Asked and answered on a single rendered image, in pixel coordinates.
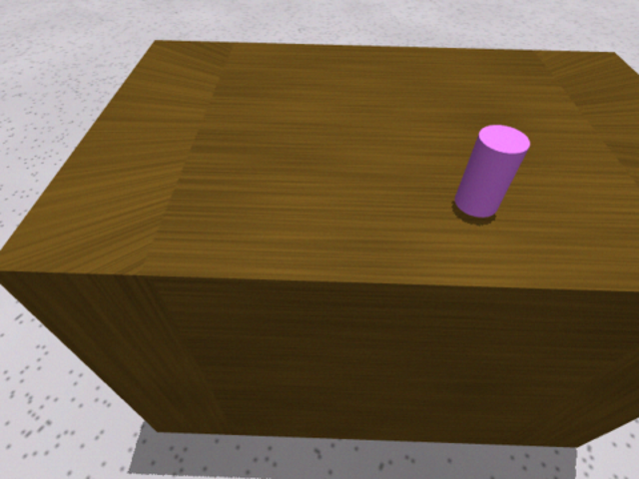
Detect can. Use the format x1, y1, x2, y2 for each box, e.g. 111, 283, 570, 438
455, 125, 530, 218

